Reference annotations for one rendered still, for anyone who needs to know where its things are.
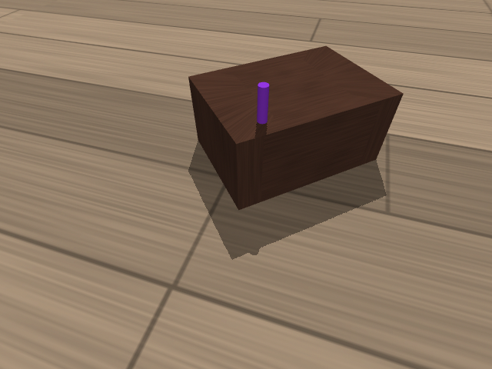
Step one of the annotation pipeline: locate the can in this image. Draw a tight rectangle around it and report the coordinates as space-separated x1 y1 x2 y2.
257 82 269 124

